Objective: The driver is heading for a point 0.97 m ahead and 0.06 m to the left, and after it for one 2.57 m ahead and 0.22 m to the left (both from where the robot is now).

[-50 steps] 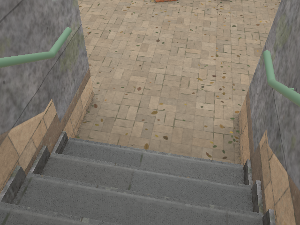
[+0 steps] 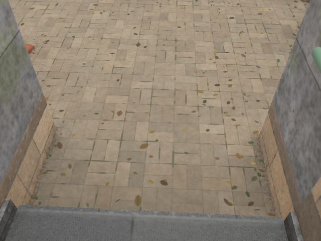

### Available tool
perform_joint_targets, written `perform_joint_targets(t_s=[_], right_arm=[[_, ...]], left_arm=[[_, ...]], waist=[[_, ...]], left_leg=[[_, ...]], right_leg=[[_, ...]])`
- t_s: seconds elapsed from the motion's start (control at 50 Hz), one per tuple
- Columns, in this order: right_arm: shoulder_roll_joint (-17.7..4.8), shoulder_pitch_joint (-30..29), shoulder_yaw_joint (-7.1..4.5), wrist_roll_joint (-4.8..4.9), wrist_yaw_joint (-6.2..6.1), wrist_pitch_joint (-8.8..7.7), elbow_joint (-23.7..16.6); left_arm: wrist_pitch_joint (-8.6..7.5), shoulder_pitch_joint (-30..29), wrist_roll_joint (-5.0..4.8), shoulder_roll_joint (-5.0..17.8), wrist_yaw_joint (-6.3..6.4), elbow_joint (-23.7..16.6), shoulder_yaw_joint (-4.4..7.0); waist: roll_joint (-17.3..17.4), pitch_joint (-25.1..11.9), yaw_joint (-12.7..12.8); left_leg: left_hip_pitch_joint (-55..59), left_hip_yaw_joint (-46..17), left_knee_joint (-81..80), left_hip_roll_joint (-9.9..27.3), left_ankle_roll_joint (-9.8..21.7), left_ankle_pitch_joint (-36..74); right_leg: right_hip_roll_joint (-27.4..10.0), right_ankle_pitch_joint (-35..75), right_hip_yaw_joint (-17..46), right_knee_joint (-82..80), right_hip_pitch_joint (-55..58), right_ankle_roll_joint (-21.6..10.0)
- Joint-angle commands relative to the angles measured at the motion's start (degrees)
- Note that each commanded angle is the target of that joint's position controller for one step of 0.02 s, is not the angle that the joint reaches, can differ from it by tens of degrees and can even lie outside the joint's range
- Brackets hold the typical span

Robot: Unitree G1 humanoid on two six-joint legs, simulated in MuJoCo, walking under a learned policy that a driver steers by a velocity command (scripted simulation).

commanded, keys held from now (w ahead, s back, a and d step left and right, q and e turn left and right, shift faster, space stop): w+e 0.08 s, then w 0.22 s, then no key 0.38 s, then q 0.32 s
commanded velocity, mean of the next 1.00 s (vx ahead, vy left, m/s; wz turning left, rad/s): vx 0.26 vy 0.00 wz -0.09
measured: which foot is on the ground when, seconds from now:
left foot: up 0.00-0.02, down 0.04-0.58, up 0.60-1.00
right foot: down 0.00-0.04, up 0.06-0.58, down 0.60-1.00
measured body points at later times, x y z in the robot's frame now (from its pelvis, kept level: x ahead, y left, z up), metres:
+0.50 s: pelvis +0.24 +0.03 -0.14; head +0.26 +0.02 +0.31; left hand +0.45 +0.19 -0.26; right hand +0.04 -0.10 -0.27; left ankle +0.09 +0.12 -0.79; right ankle +0.43 -0.13 -0.83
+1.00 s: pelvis +0.41 +0.00 -0.25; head +0.44 +0.02 +0.20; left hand +0.49 +0.27 -0.38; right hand +0.45 -0.24 -0.39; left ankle +0.43 +0.14 -0.94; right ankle +0.40 -0.09 -0.96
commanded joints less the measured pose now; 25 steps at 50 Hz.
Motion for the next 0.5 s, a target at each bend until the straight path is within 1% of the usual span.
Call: perform_joint_targets(t_s=[0.02, 0.04, 0.06, 0.08, 0.1, 0.12, 0.14, 0.16, 0.18, 0.2, 0.22, 0.24, 0.26, 0.28, 0.3, 0.32, 0.34, 0.36, 0.38, 0.4, 0.42, 0.44, 0.46, 0.48, 0.5], right_arm=[[-11.3, 17.2, -4.43, 2.36, -0.8, -1.17, 3.5], [-16.3, 32.8, -6.92, 1.14, -1.1, -2.2, 8.1], [-20.2, 34.0, -7.59, -0.7, 0.75, -1.75, 7.8], [-21.2, 33.4, -8.35, -3.37, 2.0, -0.65, 6.7], [-17.7, 26.9, -8.16, -2.49, 1.9, -0.03, 6.3], [-8.6, 25.6, -5.03, -2.55, 2.39, 0.06, 7.9], [-3.3, 24.3, -3.33, -2.87, 1.91, -0.29, 8.7], [2.8, 20.4, -1.61, -1.73, -0.1, -1.7, 9.0], [1.1, 22.1, -2.2, -0.92, -0.93, -3.01, 11.0], [1.1, 18.7, -1.85, 0.47, -1.81, -4.3, 10.0], [-1.3, 22.7, -1.78, 0.43, -1.73, -4.81, 12.3], [-3.7, 27.4, -1.91, -0.9, -1.37, -4.75, 15.6], [-6.6, 27.1, -2.58, -1.84, -1.54, -4.61, 15.8], [-6.8, 26.9, -2.39, -2.05, -1.26, -4.64, 15.9], [-4.1, 30.4, -1.48, -2.38, -2.07, -4.9, 18.8], [-2.1, 35.2, -0.89, -0.23, -3.51, -4.94, 19.8], [-1.7, 38.4, -0.53, -0.43, -4.14, -4.91, 21.3], [0.7, 34.1, 0.31, 0.62, -4.79, -4.8, 18.2], [-0.6, 32.9, 0.62, 0.13, -3.59, -4.43, 17.4], [-1.1, 31.5, 0.7, -0.61, -2.6, -3.94, 17.1], [-2.0, 29.4, 0.31, -0.5, -2.4, -3.6, 15.4], [-3.9, 30.2, -0.16, -0.16, -2.44, -3.58, 15.6], [-4.2, 33.1, -0.57, 0.69, -3.27, -3.63, 16.2], [-5.1, 35.4, -0.81, 0.93, -4.24, -3.41, 16.2], [-4.5, 37.5, -1.05, 1.25, -4.9, -2.79, 17.0]], left_arm=[[1.7, -5.6, 0.15, 14.3, -1.27, -4.7, 2.82], [1.03, -1.7, 0.9, 9.1, -4.03, -4.1, 1.62], [0.29, 13.4, -2.86, 1.9, -5.39, -1.4, 1.62], [0.34, 11.2, -4.29, 6.4, -5.52, -6.4, 1.77], [1.18, -4.6, -3.67, 9.8, -3.89, -12.3, 3.1], [1.9, -6.3, -2.46, 9.3, -2.28, -10.1, 2.87], [1.95, -4.0, -2.79, 8.5, -1.57, -8.8, 3.02], [1.77, -4.3, -1.27, 5.0, -1.97, -8.0, 2.37], [2.1, -4.8, 0.09, 2.6, -2.87, -7.5, 1.99], [1.76, -8.1, 0.36, 5.4, -4.03, -7.5, 2.54], [2.03, -12.6, 0.25, 6.2, -4.69, -7.6, 3.2], [2.19, -14.7, -0.27, 5.6, -5.02, -8.3, 3.01], [1.74, -11.8, 0.12, 5.5, -5.28, -7.6, 2.81], [1.46, -13.3, 0.55, 6.9, -4.76, -8.6, 2.85], [1.02, -20.7, 0.88, 8.0, -3.79, -10.3, 2.29], [0.52, -24.0, 1.35, 8.6, -2.69, -10.9, 2.35], [0.43, -27.3, 0.77, 8.3, -1.99, -11.9, 1.95], [0.35, -28.3, 0.43, 9.9, -2.24, -11.0, 1.8], [0.59, -30.4, 0.74, 8.5, -3.17, -10.9, 1.38], [1.21, -29.2, 0.59, 8.3, -3.66, -11.1, 1.15], [1.72, -30.3, 0.91, 9.6, -3.85, -11.8, 1.5], [2.26, -32.3, 0.6, 11.2, -4.15, -12.5, 1.87], [2.61, -36.0, -0.24, 12.3, -4.09, -13.6, 2.1], [2.75, -39.9, -0.82, 11.9, -4.3, -14.7, 1.89], [2.96, -41.7, -0.78, 11.0, -4.22, -14.7, 1.55]], waist=[[-3.3, 4.5, -12.2], [3.1, -4.6, -16.1], [14.0, -16.3, -9.5], [6.6, -17.3, -11.9], [3.9, -6.3, -15.1], [-4.6, 1.6, -12.8], [-5.5, 5.5, -8.8], [-4.8, 9.9, -4.2], [2.3, 12.5, -4.5], [-1.6, 10.5, -7.0], [1.0, 9.7, -9.6], [3.6, 7.9, -9.2], [2.3, 6.4, -6.9], [-0.5, 5.4, -6.4], [-2.9, 6.9, -10.6], [-2.9, 6.4, -13.4], [0.0, 7.6, -14.0], [-4.1, 6.2, -13.1], [-0.3, 5.8, -11.6], [1.9, 7.6, -10.0], [0.8, 8.3, -10.1], [-0.2, 10.1, -10.7], [-0.4, 10.6, -13.4], [-0.5, 10.4, -15.4], [-0.5, 11.3, -17.3]], left_leg=[[30.9, 2.2, -12.8, 0.6, 4.3, 4.6], [51.7, -0.7, -1.8, 6.6, 12.2, 12.5], [67.4, -7.0, 18.0, 19.9, 24.7, 53.9], [65.6, -18.7, 15.5, 27.0, 30.0, 58.2], [54.9, -27.5, 5.7, 29.3, 28.5, 16.2], [39.3, -21.5, 1.6, 24.5, 22.1, -3.8], [24.6, -15.3, -0.2, 19.4, 17.4, -4.9], [9.5, -6.8, -2.8, 11.9, 11.9, -7.3], [1.3, -4.1, -3.3, 8.2, 10.5, -8.9], [-5.5, 0.2, -4.6, 6.5, 12.5, -14.9], [-6.3, -1.5, -5.8, 7.6, 14.4, -18.2], [-3.5, -5.6, -4.9, 9.0, 15.7, -18.3], [-1.0, -6.7, -0.1, 9.4, 15.3, -11.9], [2.0, -7.3, 1.5, 10.7, 15.4, -7.9], [16.5, -11.4, 3.8, 12.4, 15.5, -9.8], [28.6, -12.0, 6.4, 12.0, 14.3, -11.1], [31.3, -14.0, 7.5, 12.6, 13.7, -6.9], [21.9, -6.7, 11.4, 7.9, 11.7, -9.8], [4.4, -3.8, 10.5, 5.4, 11.2, -13.1], [-6.7, -3.0, 8.7, 4.5, 11.0, -17.4], [-9.8, -1.5, 9.3, 3.5, 10.3, -19.7], [-6.7, -3.0, 10.8, 4.9, 10.1, -20.4], [2.9, -4.8, 14.1, 6.2, 9.7, -18.8], [10.4, -4.8, 17.2, 6.0, 8.3, -18.0], [15.8, -6.0, 19.4, 6.5, 8.2, -17.6]], right_leg=[[-8.1, 30.0, 19.5, 2.6, -15.1, -8.7], [-4.5, 34.9, 15.2, 22.3, -25.4, -3.1], [0.7, 5.3, 2.7, 55.2, -42.7, 0.0], [-0.5, 6.2, 2.1, 63.4, -53.1, 1.8], [-5.8, 14.5, 2.1, 55.7, -65.5, 3.4], [-9.8, 27.4, 6.1, 47.7, -61.8, 1.6], [-12.4, 36.7, 5.3, 40.6, -52.5, -0.1], [-16.5, 48.6, 4.5, 22.1, -42.6, -2.5], [-15.9, 51.0, 0.5, 20.2, -38.6, -3.6], [-14.5, 62.3, -1.0, 2.6, -31.4, -3.2], [-13.9, 65.1, -3.0, -0.8, -29.4, -2.3], [-14.2, 65.9, -1.8, 1.6, -31.4, -1.8], [-13.5, 66.6, -0.2, 3.4, -31.9, -1.4], [-13.2, 64.7, 0.0, 2.1, -34.1, -1.4], [-14.9, 68.0, 7.9, -5.3, -49.0, -0.9], [-14.2, 72.3, 8.0, -16.4, -58.1, 0.1], [-14.8, 71.4, 6.4, -18.7, -60.8, 1.3], [-15.1, 84.5, 1.2, -31.2, -48.0, 1.5], [-14.4, 87.9, -4.5, -26.4, -28.3, 1.3], [-13.1, 87.0, -6.1, -22.3, -17.9, 0.8], [-12.4, 83.2, -7.1, -23.0, -12.9, 1.1], [-12.4, 78.7, -6.8, -26.4, -13.4, 1.6], [-13.5, 75.5, -6.1, -33.1, -18.7, 2.2], [-14.5, 74.5, -5.6, -39.8, -20.4, 2.3], [-14.7, 73.5, -6.1, -46.8, -21.9, 2.1]])
Next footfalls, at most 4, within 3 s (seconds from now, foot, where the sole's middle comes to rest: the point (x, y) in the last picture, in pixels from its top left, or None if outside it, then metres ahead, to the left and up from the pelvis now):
0.04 left None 0.13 0.12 -0.83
0.60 right None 0.43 -0.10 -1.00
1.08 left None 0.46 0.15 -1.00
1.56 right None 0.50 -0.07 -1.00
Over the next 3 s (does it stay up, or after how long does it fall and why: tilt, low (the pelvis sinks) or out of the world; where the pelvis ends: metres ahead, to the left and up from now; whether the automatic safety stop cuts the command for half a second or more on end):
stays up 0.77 -0.07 -0.41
